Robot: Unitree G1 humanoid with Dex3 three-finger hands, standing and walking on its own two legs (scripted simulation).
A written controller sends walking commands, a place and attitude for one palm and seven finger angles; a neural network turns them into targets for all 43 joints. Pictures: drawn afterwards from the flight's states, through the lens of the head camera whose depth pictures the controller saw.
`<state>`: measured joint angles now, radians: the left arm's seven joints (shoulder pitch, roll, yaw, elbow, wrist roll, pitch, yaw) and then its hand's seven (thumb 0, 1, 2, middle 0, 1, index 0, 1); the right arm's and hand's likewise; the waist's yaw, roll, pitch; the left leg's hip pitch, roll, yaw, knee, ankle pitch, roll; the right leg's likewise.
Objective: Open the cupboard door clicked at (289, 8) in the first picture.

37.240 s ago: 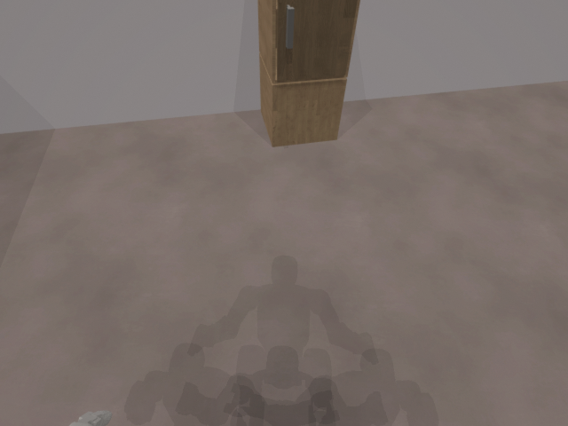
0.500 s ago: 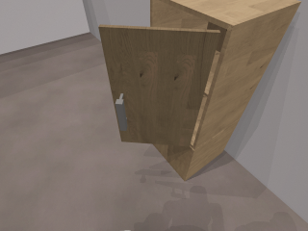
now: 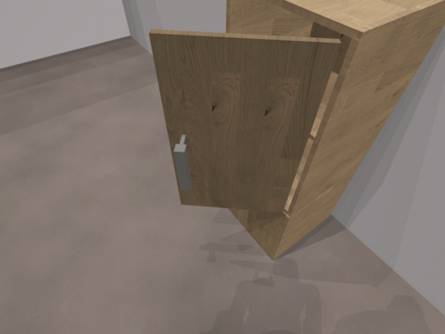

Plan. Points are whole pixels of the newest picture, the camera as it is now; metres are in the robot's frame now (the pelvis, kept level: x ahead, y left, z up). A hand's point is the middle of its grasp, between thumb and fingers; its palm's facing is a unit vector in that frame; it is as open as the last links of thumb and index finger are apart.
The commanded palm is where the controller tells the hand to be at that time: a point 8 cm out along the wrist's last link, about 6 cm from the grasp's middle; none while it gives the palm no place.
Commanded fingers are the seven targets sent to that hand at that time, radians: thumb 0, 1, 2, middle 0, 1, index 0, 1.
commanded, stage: come to a stop and stand still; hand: left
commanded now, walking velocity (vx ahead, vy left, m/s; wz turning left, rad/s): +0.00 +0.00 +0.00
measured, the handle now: (184, 163) +0.55 +0.13 -0.08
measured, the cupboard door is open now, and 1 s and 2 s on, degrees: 49 49 49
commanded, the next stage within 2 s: look again from close up in 0.36 s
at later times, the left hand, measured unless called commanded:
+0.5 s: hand out of the picture +0.05 +0.17 -0.16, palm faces +0.01 -0.97 -0.22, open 7.3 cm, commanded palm none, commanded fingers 0.00 0.90 0.90 -0.20 -0.30 -0.20 -0.30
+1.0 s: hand out of the picture +0.01 +0.14 -0.16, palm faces +0.01 -0.98 -0.20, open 7.4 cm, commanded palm none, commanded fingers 0.00 0.90 0.90 -0.20 -0.30 -0.20 -0.30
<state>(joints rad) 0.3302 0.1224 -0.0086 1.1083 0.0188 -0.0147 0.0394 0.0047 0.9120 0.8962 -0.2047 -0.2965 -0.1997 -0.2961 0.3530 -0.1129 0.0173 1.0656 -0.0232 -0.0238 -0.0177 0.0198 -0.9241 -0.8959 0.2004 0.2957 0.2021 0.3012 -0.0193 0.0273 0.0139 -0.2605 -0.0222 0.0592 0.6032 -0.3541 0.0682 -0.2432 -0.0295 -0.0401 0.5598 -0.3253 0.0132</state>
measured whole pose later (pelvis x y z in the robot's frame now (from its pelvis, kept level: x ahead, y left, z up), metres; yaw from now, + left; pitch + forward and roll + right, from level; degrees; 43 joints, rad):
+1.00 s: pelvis +0.01 -0.03 +0.01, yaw -1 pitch -1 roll +0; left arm 0.28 0.16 0.00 1.11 0.02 -0.01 0.03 0.00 0.91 0.90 -0.20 -0.30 -0.20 -0.30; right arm 0.25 -0.15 0.01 1.15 -0.01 -0.02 -0.03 0.01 -0.92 -0.90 0.20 0.30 0.20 0.30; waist 0.00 -0.01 0.04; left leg -0.13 -0.01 0.06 0.43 -0.28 0.02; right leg -0.15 -0.01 -0.04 0.45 -0.28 -0.01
